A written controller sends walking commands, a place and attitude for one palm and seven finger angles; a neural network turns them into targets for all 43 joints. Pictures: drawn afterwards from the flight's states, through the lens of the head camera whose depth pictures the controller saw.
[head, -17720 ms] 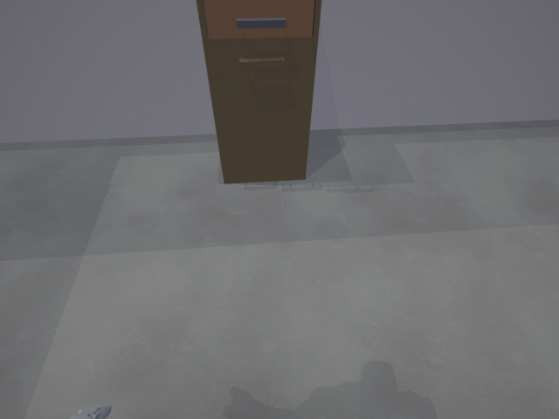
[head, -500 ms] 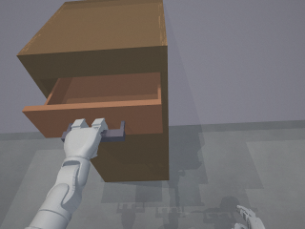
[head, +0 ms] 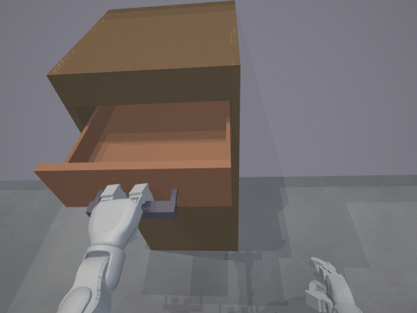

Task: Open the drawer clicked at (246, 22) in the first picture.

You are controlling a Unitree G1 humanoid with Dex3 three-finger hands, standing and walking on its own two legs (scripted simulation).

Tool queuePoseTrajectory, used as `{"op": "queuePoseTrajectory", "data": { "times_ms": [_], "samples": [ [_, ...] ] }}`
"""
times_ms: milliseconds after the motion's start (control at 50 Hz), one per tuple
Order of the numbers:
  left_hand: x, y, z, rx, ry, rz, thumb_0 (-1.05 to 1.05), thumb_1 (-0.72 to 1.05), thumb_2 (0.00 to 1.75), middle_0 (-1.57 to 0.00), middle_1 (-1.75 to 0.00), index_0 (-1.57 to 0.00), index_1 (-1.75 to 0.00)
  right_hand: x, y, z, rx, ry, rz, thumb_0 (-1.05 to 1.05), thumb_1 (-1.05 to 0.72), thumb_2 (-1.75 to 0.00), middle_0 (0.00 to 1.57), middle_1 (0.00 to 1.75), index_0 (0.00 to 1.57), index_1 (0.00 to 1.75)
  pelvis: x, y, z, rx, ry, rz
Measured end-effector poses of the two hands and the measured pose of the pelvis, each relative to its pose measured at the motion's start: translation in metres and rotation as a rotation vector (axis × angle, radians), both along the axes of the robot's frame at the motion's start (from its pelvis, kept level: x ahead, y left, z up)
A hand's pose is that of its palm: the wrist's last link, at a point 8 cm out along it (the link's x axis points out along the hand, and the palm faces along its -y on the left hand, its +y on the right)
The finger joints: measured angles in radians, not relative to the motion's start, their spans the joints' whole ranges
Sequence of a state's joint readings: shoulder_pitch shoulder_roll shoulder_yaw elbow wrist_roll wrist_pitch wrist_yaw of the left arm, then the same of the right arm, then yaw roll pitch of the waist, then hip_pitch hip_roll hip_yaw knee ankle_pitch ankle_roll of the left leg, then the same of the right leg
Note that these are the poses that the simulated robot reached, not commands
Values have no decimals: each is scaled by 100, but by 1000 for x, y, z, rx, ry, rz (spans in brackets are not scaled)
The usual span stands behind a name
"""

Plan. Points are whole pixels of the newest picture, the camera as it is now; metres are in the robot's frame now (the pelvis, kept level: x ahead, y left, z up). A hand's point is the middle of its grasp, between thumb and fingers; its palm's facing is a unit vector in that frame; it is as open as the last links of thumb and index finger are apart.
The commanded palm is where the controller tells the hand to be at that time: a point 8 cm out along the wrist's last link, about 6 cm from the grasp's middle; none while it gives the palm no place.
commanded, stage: pull the drawer open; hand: left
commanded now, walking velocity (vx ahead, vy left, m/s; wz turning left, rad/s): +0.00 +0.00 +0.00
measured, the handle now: (135, 201) +0.31 +0.19 +0.06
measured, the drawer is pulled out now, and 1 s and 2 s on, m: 0.21 0.30 0.30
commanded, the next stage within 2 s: open the thumb to release the handle in 1.08 s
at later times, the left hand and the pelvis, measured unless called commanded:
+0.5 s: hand (123, 255) +0.21 +0.18 +0.04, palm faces +0.03 -0.15 -0.99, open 6.0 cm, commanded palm +0.17 +0.18 +0.09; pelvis -0.01 +0.00 +0.00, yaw +0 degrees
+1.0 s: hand (116, 282) +0.17 +0.18 +0.04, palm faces +0.03 -0.17 -0.99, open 6.0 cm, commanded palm +0.11 +0.18 +0.09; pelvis +0.00 -0.01 -0.01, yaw -1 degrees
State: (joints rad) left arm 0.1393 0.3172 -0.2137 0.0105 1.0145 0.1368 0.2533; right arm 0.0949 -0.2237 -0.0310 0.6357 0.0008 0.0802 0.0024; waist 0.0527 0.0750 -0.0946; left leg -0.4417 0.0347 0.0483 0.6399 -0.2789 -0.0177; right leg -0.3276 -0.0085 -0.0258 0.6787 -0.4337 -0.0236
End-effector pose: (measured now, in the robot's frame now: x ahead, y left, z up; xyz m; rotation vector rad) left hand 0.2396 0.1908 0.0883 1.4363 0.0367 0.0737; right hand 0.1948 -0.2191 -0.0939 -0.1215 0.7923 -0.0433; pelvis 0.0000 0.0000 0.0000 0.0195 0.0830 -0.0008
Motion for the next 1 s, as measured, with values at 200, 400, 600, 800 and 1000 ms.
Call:
{"op": "queuePoseTrajectory", "data": {
  "times_ms": [200, 400, 600, 800, 1000],
  "samples": [
    [-19, -1, 1, -4, 4, 6, 5, 66, 79, -29, -135, -42, -134, 5, 5, 3, 6, -23, 32, 1, -90, -89, 20, 30, 20, 30, -4, -2, 0, 0, -14, 2],
    [-39, -2, 1, -17, 6, 8, 5, 66, 78, -29, -135, -42, -135, 0, 2, 1, 4, -17, 39, 1, -90, -89, 20, 30, 20, 30, -5, -4, -1, 1, -15, -2],
    [-57, -3, 1, -18, 5, 12, 6, 65, 78, -29, -135, -42, -135, 0, 1, -2, 8, -15, 53, 1, -90, -89, 19, 30, 20, 30, -6, -5, -4, 1, -11, -1],
    [-75, -4, 2, -36, 7, 13, 6, 65, 76, -29, -135, -42, -135, 6, 6, 0, 21, -41, 78, 2, -90, -89, 19, 30, 20, 30, -4, -6, -7, 1, -4, -8],
    [-95, -4, 1, -38, 1, 7, 6, 66, 76, -28, -135, -41, -134, 11, 6, 2, 22, -65, 104, 1, -90, -89, 19, 30, 20, 30, -5, -6, -11, -2, 8, -14]
  ]
}}
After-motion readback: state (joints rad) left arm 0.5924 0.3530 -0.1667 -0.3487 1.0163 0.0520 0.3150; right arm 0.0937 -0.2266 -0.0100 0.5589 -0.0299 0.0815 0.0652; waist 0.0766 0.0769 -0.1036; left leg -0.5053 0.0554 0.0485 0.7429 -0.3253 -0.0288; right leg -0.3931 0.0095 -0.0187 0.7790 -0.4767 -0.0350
